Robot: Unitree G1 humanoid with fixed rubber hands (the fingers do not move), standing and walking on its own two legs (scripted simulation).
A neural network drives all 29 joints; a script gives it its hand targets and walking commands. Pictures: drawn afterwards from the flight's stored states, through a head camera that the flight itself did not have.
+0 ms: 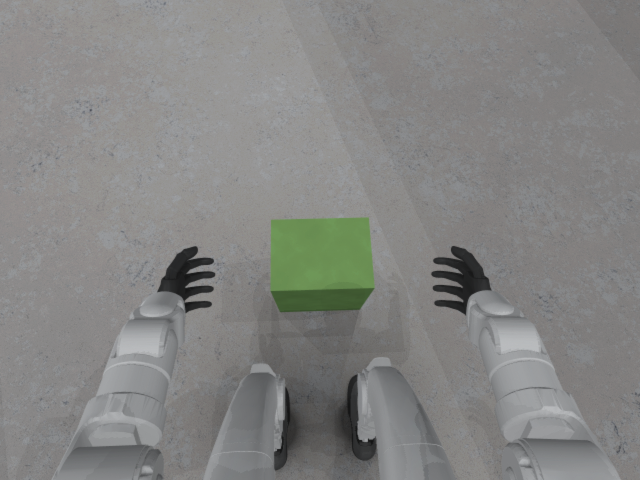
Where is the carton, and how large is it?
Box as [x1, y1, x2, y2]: [270, 217, 374, 311]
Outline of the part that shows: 368,217 271,220 270,290 280,311 334,310 360,308 374,287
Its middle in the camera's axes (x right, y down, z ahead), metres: +0.00 +0.07 +1.00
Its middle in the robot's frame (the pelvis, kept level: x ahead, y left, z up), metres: +0.49 -0.01 -0.55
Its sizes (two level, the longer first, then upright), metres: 0.230 0.170 0.279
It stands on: the floor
